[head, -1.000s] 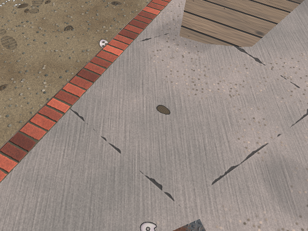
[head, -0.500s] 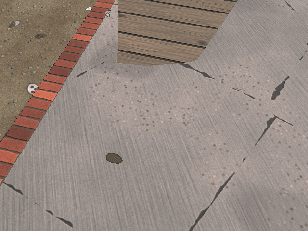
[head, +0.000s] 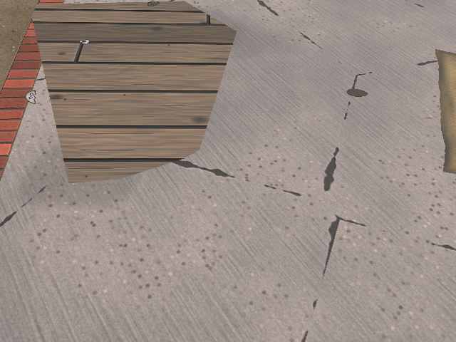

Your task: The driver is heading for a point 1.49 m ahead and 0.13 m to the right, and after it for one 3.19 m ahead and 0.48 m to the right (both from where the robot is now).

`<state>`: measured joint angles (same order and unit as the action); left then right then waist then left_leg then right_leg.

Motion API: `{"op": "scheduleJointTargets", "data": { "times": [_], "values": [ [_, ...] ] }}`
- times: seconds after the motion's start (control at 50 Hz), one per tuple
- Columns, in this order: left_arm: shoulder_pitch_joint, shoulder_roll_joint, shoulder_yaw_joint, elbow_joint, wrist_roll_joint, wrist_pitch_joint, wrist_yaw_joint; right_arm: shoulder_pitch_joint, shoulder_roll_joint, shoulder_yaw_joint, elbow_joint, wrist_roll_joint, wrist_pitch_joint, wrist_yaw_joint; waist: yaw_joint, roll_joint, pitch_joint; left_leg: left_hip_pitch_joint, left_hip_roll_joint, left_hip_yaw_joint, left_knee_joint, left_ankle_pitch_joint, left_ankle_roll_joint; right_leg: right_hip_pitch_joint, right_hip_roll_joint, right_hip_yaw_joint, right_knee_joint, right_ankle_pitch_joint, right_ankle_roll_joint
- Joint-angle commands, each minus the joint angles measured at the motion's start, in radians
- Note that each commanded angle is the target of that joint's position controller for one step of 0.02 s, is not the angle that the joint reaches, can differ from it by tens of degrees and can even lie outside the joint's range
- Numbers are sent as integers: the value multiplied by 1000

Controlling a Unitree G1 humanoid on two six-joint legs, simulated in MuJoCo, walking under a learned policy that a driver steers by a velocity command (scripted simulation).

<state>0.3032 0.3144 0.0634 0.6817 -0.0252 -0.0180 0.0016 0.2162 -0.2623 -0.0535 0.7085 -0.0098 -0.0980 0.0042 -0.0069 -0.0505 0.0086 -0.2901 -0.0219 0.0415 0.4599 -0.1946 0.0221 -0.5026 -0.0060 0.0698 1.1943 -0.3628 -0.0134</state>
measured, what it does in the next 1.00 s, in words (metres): walks ahead: right foot, then left foot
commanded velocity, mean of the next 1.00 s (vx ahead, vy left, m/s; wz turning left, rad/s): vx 0.50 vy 0.00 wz -0.20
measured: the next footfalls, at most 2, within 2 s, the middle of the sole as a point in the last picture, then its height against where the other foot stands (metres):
right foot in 0.36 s outside the picture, level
left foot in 0.90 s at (243, 278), level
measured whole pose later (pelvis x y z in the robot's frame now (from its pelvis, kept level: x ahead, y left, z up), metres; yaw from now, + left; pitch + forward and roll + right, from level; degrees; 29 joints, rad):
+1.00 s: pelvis +0.56 -0.10 -0.01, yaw -8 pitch +2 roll +0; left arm 0.29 0.30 0.04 0.77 -0.01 -0.08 0.00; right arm 0.17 -0.30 -0.05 0.69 0.02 -0.07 0.04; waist 0.00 0.00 0.04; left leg -0.45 -0.07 0.01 0.58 -0.16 0.09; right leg -0.30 0.02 0.03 1.17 -0.43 -0.01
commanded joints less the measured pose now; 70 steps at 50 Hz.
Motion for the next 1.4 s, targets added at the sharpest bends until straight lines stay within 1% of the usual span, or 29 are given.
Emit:
{"op": "scheduleJointTargets", "data": {
  "times": [0.02, 0.18, 0.26, 0.3, 0.34, 0.36, 0.38, 0.4, 0.42, 0.44, 0.46, 0.5, 0.66, 0.78, 0.86, 0.9, 0.92, 0.94, 0.96, 0.98, 1.0, 1.02, 1.08, 1.14, 1.26, 1.32, 1.36, 1.38, 1.4],
  "values": [
    [-30, 53, 21, -95, -2, -3, -5, 13, -114, -31, -26, 3, -16, -3, -11, 173, 12, 141, 271, -243, -279, 44, 156, -204, -96, 33, -14, 75, 12],
    [-218, 9, 2, -136, 4, -17, -35, 51, -183, -49, 45, 9, -2, -10, -64, 114, 42, 228, 263, 19, -295, 253, 135, -197, -92, -38, -402, 387, 17],
    [-302, 13, 3, -176, -2, -17, -59, 94, -219, -60, 77, 28, 18, -10, -81, 117, 75, 325, 300, 71, -265, 325, 112, -173, -72, -92, -526, 324, -24],
    [-277, 41, 18, -184, 4, -14, -63, 87, -246, -68, 80, 38, 30, -14, -44, 140, 45, 368, 306, 111, -164, 615, 93, -87, -22, -141, -556, 219, -64],
    [-82, 105, 56, -140, 8, -6, -56, 69, -264, -74, 76, 47, 44, -22, 79, 144, -71, 338, 276, 162, 122, 878, 60, 188, 63, -190, -621, 204, -122],
    [99, 169, 91, -92, 4, 2, -39, 80, -233, -61, 68, 37, 42, -27, 162, 96, -162, 152, 240, 172, 379, 738, 23, 488, 57, -121, -649, 250, -165],
    [125, 293, 112, -85, -6, 2, -22, 153, -97, -16, 10, -14, 26, -17, 81, -187, -235, -308, 86, 154, 760, -141, -41, 849, -216, 377, -681, 184, -317],
    [142, 261, 94, -122, -2, -17, -28, 106, -121, -7, -14, 6, -13, -4, 109, -167, -424, -461, -11, -95, 943, -407, -47, 945, -338, 788, -861, 7, -429],
    [118, 190, 72, -109, 8, -31, -34, -3, -193, -27, -42, 47, -34, 7, 139, -79, -303, -556, 47, -143, 949, -315, -28, 877, -308, 656, -892, 29, -365],
    [75, 162, 62, -103, 6, -39, -33, -34, -179, -19, -53, 48, -46, 7, 105, -37, -192, -545, 85, -130, 869, -229, -13, 732, -266, 526, -893, 97, -329],
    [0, 126, 50, -109, 8, -41, -31, -25, -172, -19, -34, 26, -47, 0, 55, 31, -126, -482, 125, -124, 781, -171, -17, 586, -229, 418, -897, 205, -295],
    [-79, 76, 28, -123, 28, -44, -25, 25, -177, -27, -6, 11, -22, 3, -7, 0, -89, -352, 164, -119, 695, -109, -32, 413, -191, 303, -938, 380, -277],
    [-22, 106, 24, -23, 32, -70, -6, -104, -94, 2, -10, 22, 13, 15, 47, -1, 16, -350, 151, -72, 311, 299, -57, 329, -141, 22, -1036, 434, -209],
    [39, 128, 34, 52, 24, -64, -6, -224, -91, 6, -67, 36, 9, 49, 98, 12, 78, -418, 102, -75, 132, 288, -1, 527, -224, -31, -1018, 428, -181],
    [9, 159, 45, 59, 19, -38, 11, -150, -122, -10, -81, 24, 12, 65, 39, -29, 0, -296, 25, 6, 115, 86, 62, 627, -235, -84, -830, 901, -129],
    [-7, 151, 38, 45, 22, -25, 28, 100, -208, -57, -31, 23, 20, 50, -94, 0, -153, 89, -23, 3, 83, 136, 125, 488, -169, -157, -458, 1021, -68],
    [92, 75, 10, 6, 43, -44, 26, 216, -325, -88, -28, 17, 24, 36, -82, 196, -301, 498, 227, -405, 95, 145, 282, 107, -60, -177, -61, 585, 0],
    [91, 31, -14, 6, 50, -74, 9, 231, -284, -75, -28, 37, 22, 38, -75, 307, -419, 694, 357, -853, -95, -10, 403, -160, 110, -30, 170, -183, 36],
    [9, 113, 5, -11, 11, -102, -12, 221, -222, -56, -31, 33, 25, 35, -114, 218, -344, 661, 334, -782, -139, -144, 343, -271, 35, 71, 218, -151, 11],
    [-75, 115, 1, -40, -9, -116, -18, 169, -198, -50, -42, 28, 27, 29, -106, 143, -219, 526, 299, -654, -150, -141, 302, -295, -10, 50, 167, -76, -5],
    [-114, 106, -1, -50, 8, -122, -15, 108, -183, -43, -54, 23, 30, 27, -67, 56, -111, 358, 263, -557, -171, -49, 280, -272, -47, 33, 64, -23, -6],
    [-114, 114, 8, -50, 30, -116, -8, 64, -159, -35, -69, 15, 29, 23, -31, 55, -73, 246, 232, -493, -191, 50, 268, -205, -77, 31, -21, 16, 0],
    [-59, 87, 7, -40, 44, -88, -1, 24, -162, -35, -87, 13, 30, 12, 22, 104, -46, 88, 185, -405, -233, 223, 281, -115, -85, 7, -132, 53, 45],
    [-139, 53, -7, -59, 47, -78, 6, 47, -194, -46, -73, 22, 31, -5, 2, 104, -19, 12, 137, -317, -238, 273, 255, -95, -65, -15, -329, 218, 85],
    [-318, 52, -9, -95, 22, -99, -13, 140, -199, -52, -33, 39, 54, -20, -70, 138, -18, 48, 119, -365, -166, 115, 190, 21, 10, 1, -652, 435, 86],
    [-295, 90, 10, -92, 16, -111, -21, 139, -193, -53, -32, 36, 63, -24, -41, 168, -23, 132, 152, -461, -79, 94, 165, 69, 12, 25, -711, 333, 49],
    [-162, 121, 32, -60, 22, -120, -13, 116, -157, -43, -45, 30, 65, -21, 35, 174, -79, 108, 104, -449, 48, 140, 123, 272, -6, 10, -769, 312, -5],
    [-27, 169, 47, -49, 40, -123, -4, 113, -99, -22, -62, 20, 60, -16, 96, 93, -201, 11, 49, -375, 289, 63, 87, 506, -153, 140, -751, 257, -69],
    [76, 255, 69, -20, 53, -109, -2, 246, -32, 0, -89, 36, 50, -16, 56, -198, -329, -329, -99, -224, 623, -330, 14, 845, -384, 562, -803, 97, -235]
  ]
}}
